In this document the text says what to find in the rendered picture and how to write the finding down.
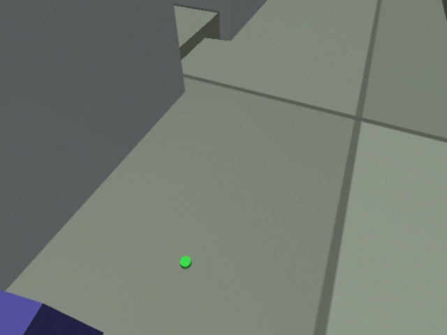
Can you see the tin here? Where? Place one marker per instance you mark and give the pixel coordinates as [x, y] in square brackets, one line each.
[185, 262]

